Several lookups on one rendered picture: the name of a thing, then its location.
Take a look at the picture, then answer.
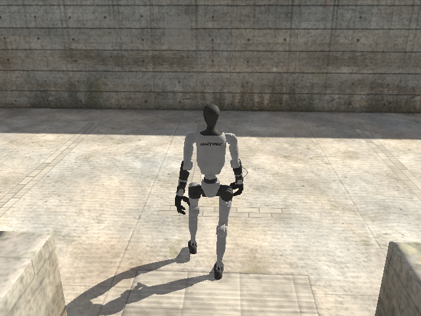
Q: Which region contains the right robot forearm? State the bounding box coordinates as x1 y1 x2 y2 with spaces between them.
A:
233 159 243 184

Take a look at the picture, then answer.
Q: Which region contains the robot left upper arm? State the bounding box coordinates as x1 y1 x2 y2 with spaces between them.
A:
183 132 198 171

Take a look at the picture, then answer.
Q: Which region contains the left robot thigh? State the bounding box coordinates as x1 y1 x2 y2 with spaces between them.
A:
188 182 202 217

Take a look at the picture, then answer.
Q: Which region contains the robot left hand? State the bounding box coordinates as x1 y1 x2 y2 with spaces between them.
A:
175 195 190 215

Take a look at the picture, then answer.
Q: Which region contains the robot right hand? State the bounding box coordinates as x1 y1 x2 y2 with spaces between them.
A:
230 181 243 196

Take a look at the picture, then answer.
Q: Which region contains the left robot forearm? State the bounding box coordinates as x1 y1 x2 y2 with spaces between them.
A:
176 161 189 196

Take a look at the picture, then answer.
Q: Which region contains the robot right upper arm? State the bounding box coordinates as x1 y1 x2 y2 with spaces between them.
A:
225 133 240 169

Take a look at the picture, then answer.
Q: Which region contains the right robot shin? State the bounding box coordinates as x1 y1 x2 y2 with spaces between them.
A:
216 226 228 271

